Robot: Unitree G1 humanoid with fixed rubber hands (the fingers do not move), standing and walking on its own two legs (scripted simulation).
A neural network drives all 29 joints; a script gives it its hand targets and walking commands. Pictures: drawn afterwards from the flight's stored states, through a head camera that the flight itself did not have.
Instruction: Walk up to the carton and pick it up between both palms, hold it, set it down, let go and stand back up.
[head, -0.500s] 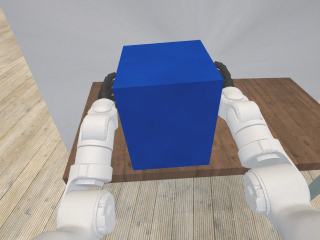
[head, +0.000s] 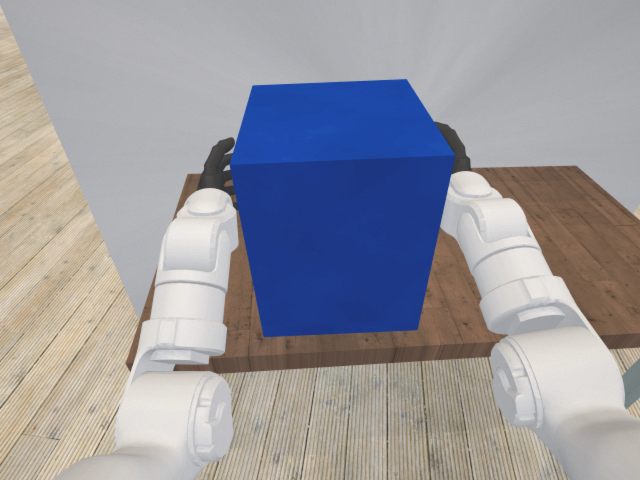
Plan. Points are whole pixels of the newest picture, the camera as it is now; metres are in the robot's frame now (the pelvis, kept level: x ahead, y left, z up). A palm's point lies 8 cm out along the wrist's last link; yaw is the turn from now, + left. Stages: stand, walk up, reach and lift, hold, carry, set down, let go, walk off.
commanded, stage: reach and lift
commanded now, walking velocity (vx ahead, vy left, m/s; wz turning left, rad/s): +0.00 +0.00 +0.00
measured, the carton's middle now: (335, 208) +0.41 -0.02 +0.18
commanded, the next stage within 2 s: hold in 0.54 s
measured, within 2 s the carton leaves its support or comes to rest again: neither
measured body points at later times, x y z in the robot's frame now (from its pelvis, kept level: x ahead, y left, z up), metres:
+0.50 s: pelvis +0.00 +0.00 +0.00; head -0.06 +0.02 +0.44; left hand +0.39 +0.13 +0.23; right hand +0.40 -0.17 +0.24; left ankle +0.03 +0.12 -0.74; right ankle +0.03 -0.14 -0.74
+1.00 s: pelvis +0.00 +0.00 +0.00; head -0.06 +0.02 +0.44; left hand +0.39 +0.13 +0.23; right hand +0.40 -0.17 +0.24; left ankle +0.03 +0.12 -0.74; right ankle +0.03 -0.14 -0.74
